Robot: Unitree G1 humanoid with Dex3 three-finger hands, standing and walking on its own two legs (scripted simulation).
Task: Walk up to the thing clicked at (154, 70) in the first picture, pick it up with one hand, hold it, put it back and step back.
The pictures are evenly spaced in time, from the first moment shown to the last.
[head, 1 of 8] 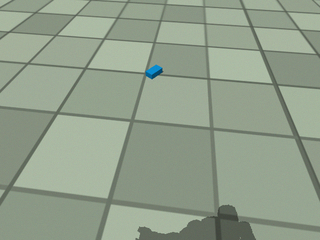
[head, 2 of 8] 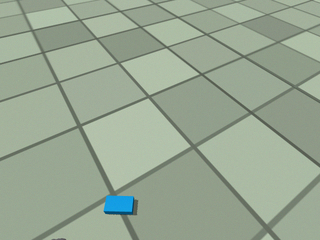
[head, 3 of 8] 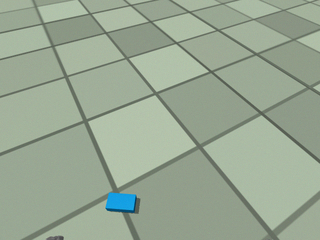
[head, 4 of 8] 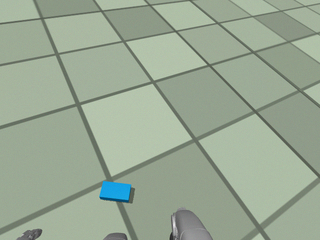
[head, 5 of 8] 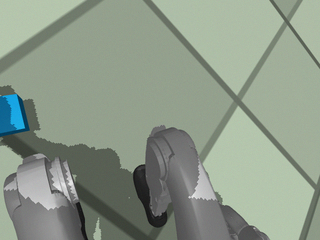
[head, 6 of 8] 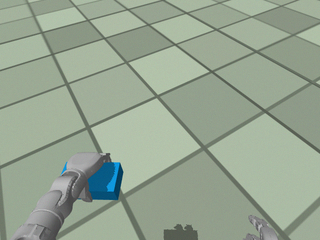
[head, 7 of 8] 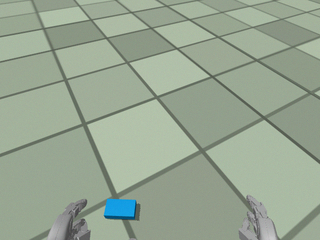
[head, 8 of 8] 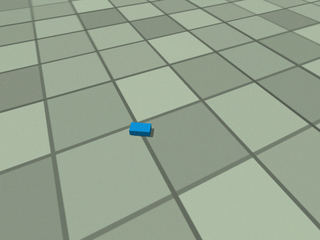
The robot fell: no
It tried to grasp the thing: yes
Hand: left
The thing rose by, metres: 0.68
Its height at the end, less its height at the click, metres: +0.00
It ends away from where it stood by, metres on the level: 0.00
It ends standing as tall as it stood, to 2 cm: yes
